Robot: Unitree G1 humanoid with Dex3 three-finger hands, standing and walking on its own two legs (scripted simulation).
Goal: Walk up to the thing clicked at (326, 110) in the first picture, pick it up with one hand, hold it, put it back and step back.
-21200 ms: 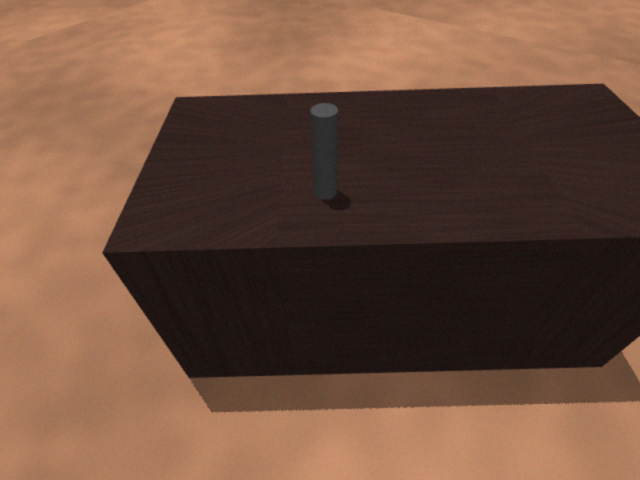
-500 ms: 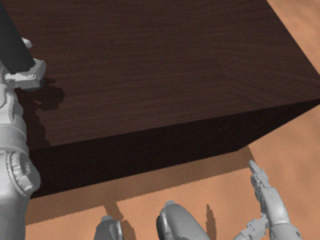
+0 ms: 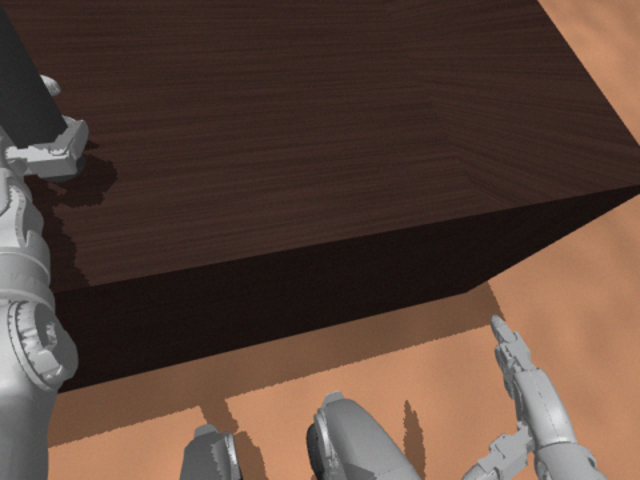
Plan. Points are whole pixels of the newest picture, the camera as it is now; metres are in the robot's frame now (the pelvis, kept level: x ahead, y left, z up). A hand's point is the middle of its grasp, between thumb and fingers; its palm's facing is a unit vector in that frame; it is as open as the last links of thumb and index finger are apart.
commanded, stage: loosen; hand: left
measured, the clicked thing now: (15, 93) +0.56 +0.22 +0.09
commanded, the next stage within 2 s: open in 0.14 s
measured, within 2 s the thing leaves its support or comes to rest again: neither
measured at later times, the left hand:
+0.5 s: hand (52, 127) +0.56 +0.21 +0.04, palm faces +0.21 -0.98 +0.01, open 12.7 cm
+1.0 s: hand out of the picture +0.57 +0.25 +0.12, palm faces +0.26 -0.96 +0.00, open 17.6 cm
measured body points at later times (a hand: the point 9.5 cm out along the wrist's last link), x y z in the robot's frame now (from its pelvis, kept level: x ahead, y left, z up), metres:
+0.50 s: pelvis -0.01 +0.00 -0.01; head +0.16 +0.04 +0.41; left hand +0.54 +0.26 +0.04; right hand +0.15 -0.26 +0.00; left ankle +0.01 +0.11 -0.63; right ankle +0.03 -0.13 -0.63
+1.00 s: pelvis +0.01 +0.00 +0.02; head +0.15 +0.04 +0.44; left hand +0.55 +0.31 +0.12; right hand +0.16 -0.27 +0.03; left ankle +0.01 +0.11 -0.63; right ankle +0.03 -0.13 -0.63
